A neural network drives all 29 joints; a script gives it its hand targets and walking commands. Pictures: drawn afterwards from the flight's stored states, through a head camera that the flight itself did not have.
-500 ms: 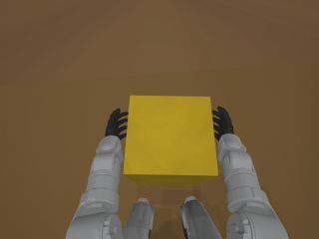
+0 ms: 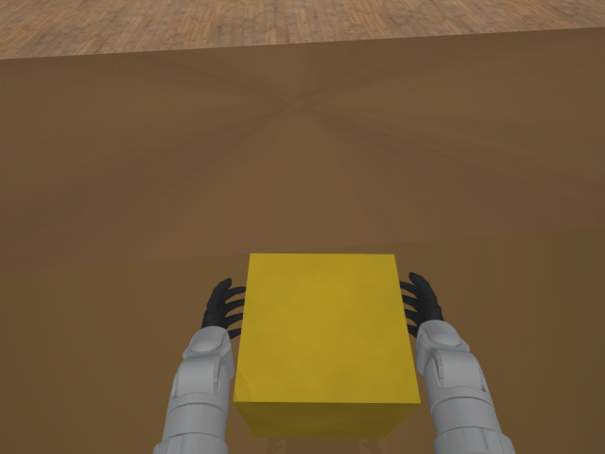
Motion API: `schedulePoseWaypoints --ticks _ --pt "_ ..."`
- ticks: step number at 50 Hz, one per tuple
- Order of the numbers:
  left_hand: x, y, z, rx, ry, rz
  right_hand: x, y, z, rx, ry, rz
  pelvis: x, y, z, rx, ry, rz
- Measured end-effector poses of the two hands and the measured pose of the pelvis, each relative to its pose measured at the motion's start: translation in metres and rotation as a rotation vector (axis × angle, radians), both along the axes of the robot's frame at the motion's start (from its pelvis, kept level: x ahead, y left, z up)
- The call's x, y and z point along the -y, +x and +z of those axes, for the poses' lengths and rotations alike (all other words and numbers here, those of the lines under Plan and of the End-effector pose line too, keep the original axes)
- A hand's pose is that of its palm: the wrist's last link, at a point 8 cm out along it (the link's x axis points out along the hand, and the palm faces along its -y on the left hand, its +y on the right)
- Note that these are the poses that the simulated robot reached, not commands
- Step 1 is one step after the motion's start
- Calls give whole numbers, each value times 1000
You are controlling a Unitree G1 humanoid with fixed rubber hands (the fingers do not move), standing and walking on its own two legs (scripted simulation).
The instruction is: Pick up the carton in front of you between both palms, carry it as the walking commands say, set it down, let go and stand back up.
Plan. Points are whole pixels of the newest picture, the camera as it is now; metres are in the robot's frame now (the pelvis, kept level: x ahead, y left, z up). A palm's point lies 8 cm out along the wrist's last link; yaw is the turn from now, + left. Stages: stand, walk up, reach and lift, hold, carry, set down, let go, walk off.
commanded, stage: reach and lift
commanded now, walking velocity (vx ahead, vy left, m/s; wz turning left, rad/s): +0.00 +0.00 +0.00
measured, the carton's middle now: (320, 352) +0.29 +0.00 -0.07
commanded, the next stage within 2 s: hold in 1.10 s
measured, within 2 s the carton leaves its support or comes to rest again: neither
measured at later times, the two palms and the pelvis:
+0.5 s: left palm (207, 326) +0.28 +0.15 +0.04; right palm (438, 319) +0.28 -0.15 +0.04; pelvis -0.02 +0.00 +0.01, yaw +0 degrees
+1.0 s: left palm (206, 317) +0.29 +0.15 +0.05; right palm (438, 310) +0.29 -0.15 +0.05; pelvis +0.00 +0.00 +0.02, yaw +0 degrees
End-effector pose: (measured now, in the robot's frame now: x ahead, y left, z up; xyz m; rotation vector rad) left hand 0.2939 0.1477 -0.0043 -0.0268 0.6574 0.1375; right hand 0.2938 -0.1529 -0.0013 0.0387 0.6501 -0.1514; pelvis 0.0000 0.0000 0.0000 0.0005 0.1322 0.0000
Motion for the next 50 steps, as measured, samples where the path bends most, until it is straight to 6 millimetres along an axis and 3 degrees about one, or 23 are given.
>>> schedulePoseWaypoints --ticks 9,24,50 --pt "0 -10 38 -2 32 -25 0 -9 38 -2 -33 30 0 -3 12 144 0 -2" --pt "-1 -14 45 -14 24 -20 0 -13 44 -14 -26 26 0 -20 12 196 0 -6" --pt "-1 -7 57 -15 49 -39 -1 -6 56 -14 -52 44 0 -1 18 215 -1 -2"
